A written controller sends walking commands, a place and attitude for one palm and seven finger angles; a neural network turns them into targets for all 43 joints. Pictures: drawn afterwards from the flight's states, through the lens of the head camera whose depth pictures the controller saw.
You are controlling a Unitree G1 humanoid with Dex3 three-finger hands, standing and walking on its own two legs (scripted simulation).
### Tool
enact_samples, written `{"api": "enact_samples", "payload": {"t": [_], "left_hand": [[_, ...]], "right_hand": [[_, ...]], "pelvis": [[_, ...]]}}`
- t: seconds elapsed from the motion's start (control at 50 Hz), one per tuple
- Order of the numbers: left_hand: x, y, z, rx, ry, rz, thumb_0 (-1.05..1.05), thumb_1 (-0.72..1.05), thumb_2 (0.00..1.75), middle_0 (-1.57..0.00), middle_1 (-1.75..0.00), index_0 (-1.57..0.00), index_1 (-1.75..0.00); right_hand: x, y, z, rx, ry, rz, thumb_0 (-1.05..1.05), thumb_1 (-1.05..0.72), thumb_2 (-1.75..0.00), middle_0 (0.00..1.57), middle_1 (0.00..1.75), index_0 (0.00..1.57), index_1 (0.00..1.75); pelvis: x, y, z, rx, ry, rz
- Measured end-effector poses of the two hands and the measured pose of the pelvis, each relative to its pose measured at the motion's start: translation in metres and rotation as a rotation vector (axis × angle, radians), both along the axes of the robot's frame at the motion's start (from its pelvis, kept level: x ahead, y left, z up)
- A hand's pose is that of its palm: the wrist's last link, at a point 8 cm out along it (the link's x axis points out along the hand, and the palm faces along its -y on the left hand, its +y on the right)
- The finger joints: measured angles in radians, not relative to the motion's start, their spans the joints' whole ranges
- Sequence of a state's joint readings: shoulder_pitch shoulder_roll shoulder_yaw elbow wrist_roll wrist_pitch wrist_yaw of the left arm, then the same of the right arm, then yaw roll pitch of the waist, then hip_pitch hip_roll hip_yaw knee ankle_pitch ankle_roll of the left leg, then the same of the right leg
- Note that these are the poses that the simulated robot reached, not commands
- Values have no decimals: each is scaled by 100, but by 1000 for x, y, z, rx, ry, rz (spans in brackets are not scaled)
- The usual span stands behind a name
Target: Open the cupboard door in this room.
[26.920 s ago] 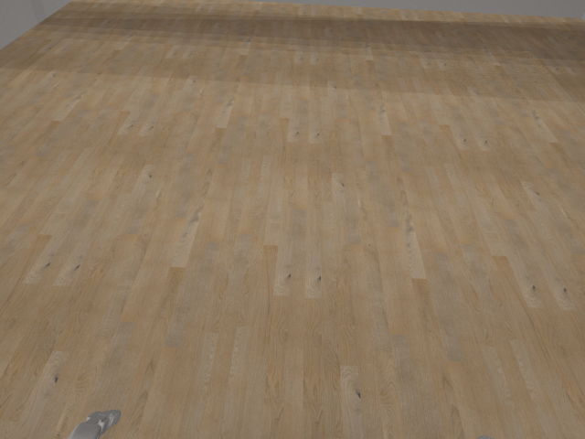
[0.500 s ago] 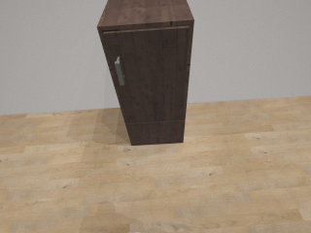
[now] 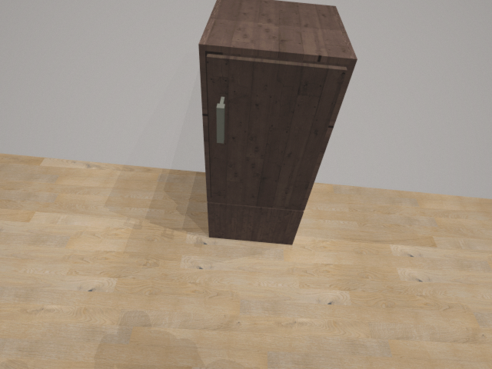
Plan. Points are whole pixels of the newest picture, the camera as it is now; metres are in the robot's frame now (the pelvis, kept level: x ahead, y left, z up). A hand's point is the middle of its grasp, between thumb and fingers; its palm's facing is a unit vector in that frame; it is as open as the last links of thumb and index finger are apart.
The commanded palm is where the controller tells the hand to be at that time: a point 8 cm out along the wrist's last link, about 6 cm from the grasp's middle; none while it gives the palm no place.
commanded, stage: take the last steps up to it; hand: left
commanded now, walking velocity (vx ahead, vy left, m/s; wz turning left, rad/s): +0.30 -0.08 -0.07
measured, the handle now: (221, 120) +0.75 +0.14 -0.04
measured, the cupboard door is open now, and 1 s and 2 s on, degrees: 0 0 0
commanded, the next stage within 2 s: come to a stop and stand still in 0.38 s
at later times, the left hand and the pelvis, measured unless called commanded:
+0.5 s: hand (206, 297) +0.29 +0.11 -0.17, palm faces -0.04 -0.97 -0.22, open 7.3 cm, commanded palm none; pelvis +0.18 -0.07 -0.01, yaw -1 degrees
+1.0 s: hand (176, 315) +0.25 +0.16 -0.19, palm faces +0.06 -0.97 -0.22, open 7.3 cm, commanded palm none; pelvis +0.22 -0.03 -0.01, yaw +0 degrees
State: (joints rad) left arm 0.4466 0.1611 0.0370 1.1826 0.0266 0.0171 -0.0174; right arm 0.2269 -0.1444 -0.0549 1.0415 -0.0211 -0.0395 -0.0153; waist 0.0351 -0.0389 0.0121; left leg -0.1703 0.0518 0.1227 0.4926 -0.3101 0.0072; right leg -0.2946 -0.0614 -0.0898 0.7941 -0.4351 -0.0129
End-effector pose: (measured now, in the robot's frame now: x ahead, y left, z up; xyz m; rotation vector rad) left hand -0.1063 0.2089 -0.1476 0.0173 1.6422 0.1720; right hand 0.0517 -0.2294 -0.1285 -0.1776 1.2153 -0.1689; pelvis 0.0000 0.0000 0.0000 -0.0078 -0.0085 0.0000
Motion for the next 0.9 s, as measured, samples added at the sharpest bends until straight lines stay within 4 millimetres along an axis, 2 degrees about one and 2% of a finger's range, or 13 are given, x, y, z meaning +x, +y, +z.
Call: {"api": "enact_samples", "payload": {"t": [0.08, 0.2, 0.26, 0.32, 0.36, 0.4, 0.46, 0.52, 0.56, 0.62, 0.68, 0.78, 0.9], "left_hand": [[58, 15, 3, 12, -80, -38, 1, 91, 90, -20, -30, -20, -30], [179, 23, 5, 63, -262, -100, 1, 92, 90, -19, -30, -20, -30], [245, 15, 6, 78, -335, -150, 1, 92, 90, -19, -30, -20, -30], [310, -2, 6, 92, -399, -208, 1, 92, 90, -19, -30, -20, -30], [348, -15, 3, 106, -451, -236, 1, 92, 90, -19, -30, -20, -30], [375, -28, 1, 123, -494, -244, 1, 92, 90, -19, -30, -20, -30], [390, -45, 6, 121, -496, -230, 0, 92, 90, -19, -30, -20, -30], [390, -60, 10, 109, -454, -211, 0, 91, 90, -20, -30, -20, -30], [391, -63, 15, 124, -437, -185, 0, 94, 90, -20, -30, -20, -30], [393, -64, 19, 131, -407, -183, -1, 95, 90, -20, -30, -20, -30], [393, -63, 19, 133, -385, -167, 0, 95, 90, -20, -30, -20, -30], [385, -54, 16, 135, -349, -125, 0, 93, 90, -20, -30, -20, -30], [365, -28, 7, 131, -295, -95, 1, 92, 90, -20, -30, -20, -30]], "right_hand": [[-8, 3, 3, -4, 53, -35, 0, -94, -90, 20, 30, 20, 30], [-34, 9, -5, 40, 221, -94, 0, -93, -90, 20, 30, 20, 30], [-42, 9, -10, 71, 305, -136, 1, -92, -90, 20, 30, 20, 30], [-42, 3, -19, 103, 381, -179, 1, -91, -90, 20, 30, 20, 30], [-35, -6, -29, 123, 426, -197, 1, -91, -90, 20, 30, 20, 30], [-20, -19, -37, 137, 452, -202, 1, -91, -90, 20, 30, 20, 30], [24, -42, -39, 123, 405, -185, 1, -91, -90, 20, 30, 20, 30], [81, -64, -35, 95, 303, -146, 1, -91, -90, 20, 30, 20, 30], [119, -76, -31, 77, 232, -120, 1, -91, -90, 20, 30, 20, 30], [169, -85, -26, 60, 147, -91, 1, -91, -90, 20, 30, 20, 30], [207, -87, -24, 53, 93, -66, 0, -91, -90, 20, 30, 20, 30], [250, -80, -21, 44, 47, -22, 0, -91, -90, 20, 30, 20, 30], [271, -59, -13, 20, 19, 14, 0, -91, -90, 20, 30, 20, 30]], "pelvis": [[23, 4, 6, -3, -2, 2], [63, -6, 4, 16, 3, -9], [88, -17, -1, 24, 8, -18], [115, -32, -9, 30, 11, -26], [136, -46, -19, 34, 10, -26], [152, -58, -26, 33, 4, -31], [169, -69, -20, 29, -12, -22], [186, -77, -11, 23, -11, -22], [197, -81, -5, 20, -4, -22], [210, -84, -1, 19, 4, -26], [220, -83, 0, 19, 4, -30], [228, -74, 0, 21, 0, -24], [226, -54, -2, 22, 12, -13]]}}
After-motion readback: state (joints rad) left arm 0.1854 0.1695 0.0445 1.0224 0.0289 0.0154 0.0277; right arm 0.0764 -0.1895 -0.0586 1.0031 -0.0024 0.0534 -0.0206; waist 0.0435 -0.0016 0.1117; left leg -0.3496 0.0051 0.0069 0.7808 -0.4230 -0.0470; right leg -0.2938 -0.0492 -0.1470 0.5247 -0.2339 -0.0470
